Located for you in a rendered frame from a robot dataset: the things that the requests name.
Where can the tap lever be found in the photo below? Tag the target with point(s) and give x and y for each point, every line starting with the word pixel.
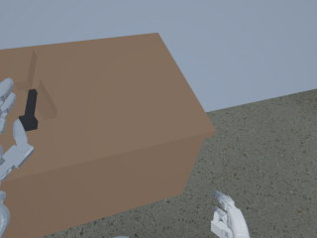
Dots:
pixel 29 120

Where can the counter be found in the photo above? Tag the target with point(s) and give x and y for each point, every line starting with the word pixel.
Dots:
pixel 119 127

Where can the robot left hand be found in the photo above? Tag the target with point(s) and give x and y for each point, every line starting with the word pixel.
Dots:
pixel 16 155

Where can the robot left forearm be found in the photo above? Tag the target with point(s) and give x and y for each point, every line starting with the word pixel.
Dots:
pixel 4 214

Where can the robot right hand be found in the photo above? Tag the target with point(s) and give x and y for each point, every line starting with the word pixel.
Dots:
pixel 232 223

